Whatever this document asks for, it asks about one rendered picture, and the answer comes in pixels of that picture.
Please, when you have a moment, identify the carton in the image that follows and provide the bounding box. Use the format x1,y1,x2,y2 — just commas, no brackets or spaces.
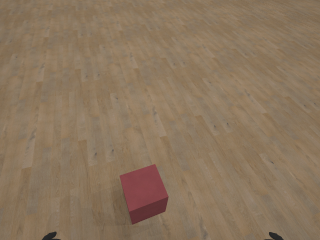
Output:
120,164,169,225

